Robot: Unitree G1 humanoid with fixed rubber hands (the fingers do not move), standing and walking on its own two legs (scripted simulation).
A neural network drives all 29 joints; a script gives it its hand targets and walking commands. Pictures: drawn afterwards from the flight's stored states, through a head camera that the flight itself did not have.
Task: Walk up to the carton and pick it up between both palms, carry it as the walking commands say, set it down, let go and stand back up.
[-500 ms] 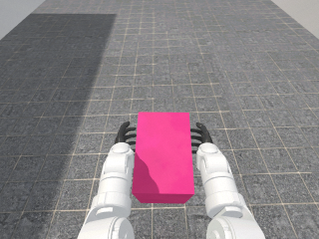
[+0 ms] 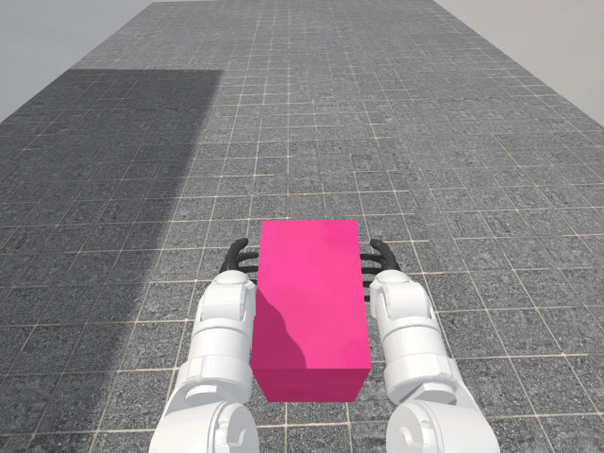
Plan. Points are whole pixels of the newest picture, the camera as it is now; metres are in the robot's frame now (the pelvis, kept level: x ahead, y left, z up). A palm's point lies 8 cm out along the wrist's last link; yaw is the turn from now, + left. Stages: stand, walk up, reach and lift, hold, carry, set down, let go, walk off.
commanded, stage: reach and lift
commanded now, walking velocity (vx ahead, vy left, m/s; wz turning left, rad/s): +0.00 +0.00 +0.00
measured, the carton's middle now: (310, 315) +0.33 +0.01 -0.02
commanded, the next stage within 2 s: hold in 0.88 s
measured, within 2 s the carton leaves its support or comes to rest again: neither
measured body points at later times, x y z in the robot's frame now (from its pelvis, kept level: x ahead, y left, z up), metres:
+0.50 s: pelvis +0.00 +0.00 +0.00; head -0.06 +0.00 +0.45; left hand +0.33 +0.12 +0.06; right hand +0.33 -0.11 +0.05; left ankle +0.03 +0.14 -0.74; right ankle +0.05 -0.12 -0.74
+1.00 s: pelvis +0.00 +0.01 +0.00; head -0.07 +0.00 +0.44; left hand +0.32 +0.12 +0.06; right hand +0.32 -0.11 +0.05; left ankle +0.03 +0.14 -0.74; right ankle +0.05 -0.12 -0.74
